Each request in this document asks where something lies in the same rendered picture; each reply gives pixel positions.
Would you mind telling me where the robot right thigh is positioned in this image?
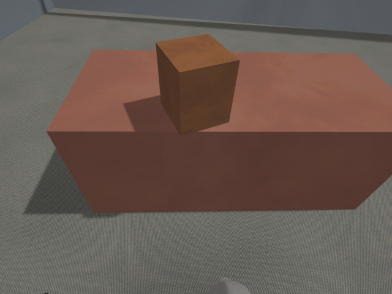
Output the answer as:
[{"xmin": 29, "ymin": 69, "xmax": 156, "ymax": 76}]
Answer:
[{"xmin": 210, "ymin": 281, "xmax": 251, "ymax": 294}]

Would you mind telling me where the pedestal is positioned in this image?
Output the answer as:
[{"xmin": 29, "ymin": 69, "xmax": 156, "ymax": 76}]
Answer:
[{"xmin": 47, "ymin": 50, "xmax": 392, "ymax": 213}]

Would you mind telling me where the carton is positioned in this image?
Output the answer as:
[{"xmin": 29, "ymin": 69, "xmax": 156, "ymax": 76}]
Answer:
[{"xmin": 156, "ymin": 34, "xmax": 240, "ymax": 136}]

